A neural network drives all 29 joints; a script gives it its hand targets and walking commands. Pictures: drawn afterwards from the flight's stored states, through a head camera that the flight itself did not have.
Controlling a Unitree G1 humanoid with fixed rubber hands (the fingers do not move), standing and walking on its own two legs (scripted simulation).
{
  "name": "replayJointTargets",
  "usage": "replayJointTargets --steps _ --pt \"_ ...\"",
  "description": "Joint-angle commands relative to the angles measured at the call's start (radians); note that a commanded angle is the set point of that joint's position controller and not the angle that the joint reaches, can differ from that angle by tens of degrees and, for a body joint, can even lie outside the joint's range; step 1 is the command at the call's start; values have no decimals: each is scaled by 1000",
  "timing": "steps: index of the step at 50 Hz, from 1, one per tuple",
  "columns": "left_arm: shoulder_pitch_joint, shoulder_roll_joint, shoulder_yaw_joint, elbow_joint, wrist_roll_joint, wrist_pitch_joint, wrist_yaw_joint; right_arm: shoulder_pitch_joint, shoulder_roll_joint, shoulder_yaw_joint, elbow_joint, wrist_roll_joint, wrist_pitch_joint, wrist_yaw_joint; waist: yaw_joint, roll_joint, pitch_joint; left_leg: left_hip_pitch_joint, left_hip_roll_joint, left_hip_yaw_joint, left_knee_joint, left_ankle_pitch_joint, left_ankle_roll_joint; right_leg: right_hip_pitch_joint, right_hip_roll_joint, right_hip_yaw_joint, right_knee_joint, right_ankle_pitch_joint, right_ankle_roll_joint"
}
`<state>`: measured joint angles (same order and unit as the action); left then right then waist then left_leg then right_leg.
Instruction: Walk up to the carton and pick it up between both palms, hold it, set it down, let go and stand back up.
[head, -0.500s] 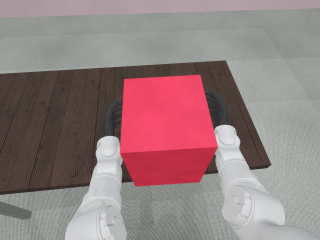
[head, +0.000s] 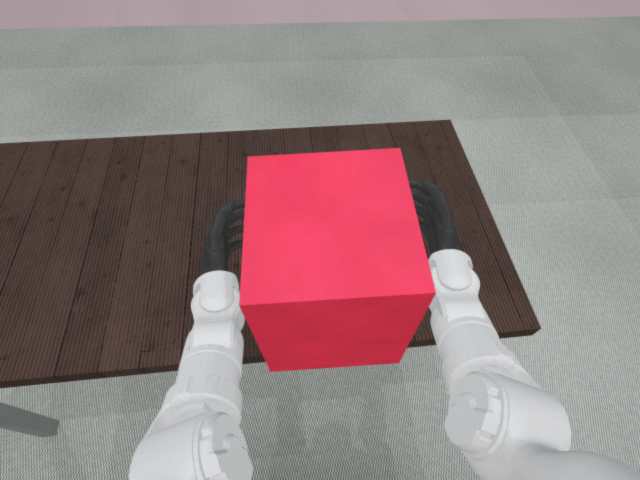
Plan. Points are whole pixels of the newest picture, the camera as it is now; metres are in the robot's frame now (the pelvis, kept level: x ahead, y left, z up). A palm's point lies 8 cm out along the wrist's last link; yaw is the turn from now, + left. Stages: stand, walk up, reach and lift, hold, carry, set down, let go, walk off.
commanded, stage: reach and lift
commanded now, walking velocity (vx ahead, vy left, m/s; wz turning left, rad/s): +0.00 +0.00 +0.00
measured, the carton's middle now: (330, 269) +0.39 +0.00 -0.02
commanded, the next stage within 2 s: none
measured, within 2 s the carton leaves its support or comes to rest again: leaves its support in 0.36 s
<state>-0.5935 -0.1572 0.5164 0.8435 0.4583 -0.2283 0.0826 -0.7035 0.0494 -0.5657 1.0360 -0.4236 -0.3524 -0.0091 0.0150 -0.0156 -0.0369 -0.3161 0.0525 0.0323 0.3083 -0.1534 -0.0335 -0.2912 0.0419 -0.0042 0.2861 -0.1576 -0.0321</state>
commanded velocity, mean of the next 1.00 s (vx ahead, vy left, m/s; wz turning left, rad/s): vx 0.00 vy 0.00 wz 0.00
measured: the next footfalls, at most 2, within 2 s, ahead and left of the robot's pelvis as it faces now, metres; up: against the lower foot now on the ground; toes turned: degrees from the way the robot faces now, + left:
none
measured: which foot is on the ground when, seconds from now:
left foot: down 0.00-1.00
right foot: down 0.00-1.00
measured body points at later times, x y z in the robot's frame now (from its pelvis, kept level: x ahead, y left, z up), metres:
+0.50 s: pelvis +0.00 +0.00 +0.00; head +0.04 +0.01 +0.45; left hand +0.37 +0.17 +0.03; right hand +0.41 -0.12 +0.05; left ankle -0.01 +0.14 -0.75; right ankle -0.02 -0.10 -0.75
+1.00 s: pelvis -0.02 +0.01 +0.00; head -0.02 +0.03 +0.45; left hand +0.37 +0.16 +0.09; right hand +0.39 -0.13 +0.10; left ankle -0.01 +0.14 -0.75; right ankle -0.02 -0.10 -0.75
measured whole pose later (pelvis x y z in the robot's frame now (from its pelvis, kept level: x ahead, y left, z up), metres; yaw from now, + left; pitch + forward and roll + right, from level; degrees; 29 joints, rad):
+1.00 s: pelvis -0.02 +0.01 +0.00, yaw +1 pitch -1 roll +0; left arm -0.59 -0.11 0.36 0.64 0.35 0.13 0.05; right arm -0.68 0.01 -0.28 0.94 -0.10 -0.12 -0.10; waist 0.00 -0.04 0.00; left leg -0.12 0.04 0.01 0.29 -0.14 -0.02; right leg -0.08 0.03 -0.03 0.25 -0.15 -0.02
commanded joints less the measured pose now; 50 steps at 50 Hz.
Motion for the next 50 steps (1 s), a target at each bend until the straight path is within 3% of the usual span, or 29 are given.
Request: replayJointTargets --steps 1,4,9,14,17,18,22,25,27,29,32,33,38,41,44,47,50 --pt "-414 -465 -280 15 14 -17 -69 -356 519 289 59 -35 -42 104 23 13 -390 121 -28 87 26 294 7 235 -27 -61 41 412 38" --pt "-429 -473 -303 5 -4 -23 -64 -365 525 313 37 -31 -46 98 29 -11 -414 126 -27 82 26 301 10 239 -26 -63 39 428 41" --pt "-471 -487 -359 -12 -48 -35 -60 -385 533 355 39 5 -54 83 4 19 -469 149 -24 71 43 361 -5 245 -21 -67 56 511 38" --pt "-471 -477 -373 11 -70 -38 -75 -399 560 437 26 46 -53 62 30 -8 -460 69 -36 72 24 312 15 337 -38 -39 68 582 59" --pt "-494 -495 -415 -7 -89 -43 -70 -405 565 466 37 72 -53 55 16 12 -482 118 -32 60 33 344 1 305 -32 -46 65 582 53" --pt "-505 -505 -427 -13 -105 -39 -71 -390 560 460 45 71 -49 48 -4 10 -482 139 -29 54 41 363 -5 294 -26 -53 59 580 51" --pt "-536 -525 -489 -48 -145 -22 -75 -404 552 485 18 108 -31 30 -35 29 -502 194 -31 40 48 380 -21 277 -12 -60 31 530 44" --pt "-541 -516 -485 -53 -144 1 -79 -416 558 516 -10 134 -6 25 -22 5 -483 185 -40 39 37 340 -15 290 -12 -59 21 483 48" --pt "-578 -529 -510 -88 -156 11 -80 -432 560 516 -27 140 8 24 -34 14 -502 195 -39 36 31 331 -20 293 -10 -58 17 462 49" --pt "-578 -543 -513 -91 -152 36 -78 -436 554 519 -24 157 31 27 -37 29 -462 240 -37 32 29 328 -27 265 -5 -69 3 402 43" --pt "-555 -496 -433 -61 -118 102 -101 -416 538 488 -13 174 87 32 -22 -12 -333 198 -44 41 -11 209 -5 276 -11 -63 -28 279 47" --pt "-547 -501 -430 -74 -114 122 -107 -427 531 480 -30 183 96 35 -20 6 -314 205 -45 43 -15 200 -5 278 -14 -58 -32 265 47" --pt "-569 -538 -474 -166 -119 190 -98 -493 518 528 -121 242 110 54 2 42 -376 332 -39 46 12 324 -24 259 3 -78 -33 268 38" --pt "-537 -535 -476 -199 -115 242 -106 -467 505 543 -135 260 137 50 -9 20 -335 348 -43 46 12 325 -20 265 7 -83 -41 264 41" --pt "-516 -503 -462 -210 -117 296 -131 -464 505 560 -170 275 169 40 -8 -18 -291 294 -56 60 -12 217 8 320 -6 -63 -46 243 59" --pt "-537 -499 -481 -255 -137 333 -148 -490 510 580 -208 302 186 36 -12 -13 -273 276 -61 60 -29 165 19 334 -17 -59 -35 235 68" --pt "-544 -515 -532 -314 -158 362 -154 -480 509 592 -236 317 201 30 -37 8 -287 339 -59 50 -14 224 4 314 -10 -72 -35 251 64"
